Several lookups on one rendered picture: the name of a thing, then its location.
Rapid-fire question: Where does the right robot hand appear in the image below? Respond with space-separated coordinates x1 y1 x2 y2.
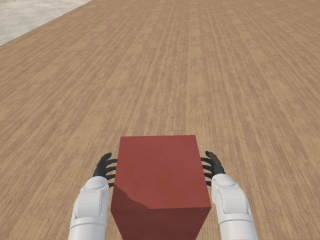
200 151 225 186

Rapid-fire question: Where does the carton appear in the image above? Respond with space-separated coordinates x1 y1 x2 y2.
110 135 212 240

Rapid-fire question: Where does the left robot forearm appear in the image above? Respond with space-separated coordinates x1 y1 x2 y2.
68 176 110 240

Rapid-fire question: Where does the right robot forearm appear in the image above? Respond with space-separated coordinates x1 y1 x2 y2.
211 173 258 240

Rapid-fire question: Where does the left robot hand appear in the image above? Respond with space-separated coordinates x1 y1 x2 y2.
92 152 118 188

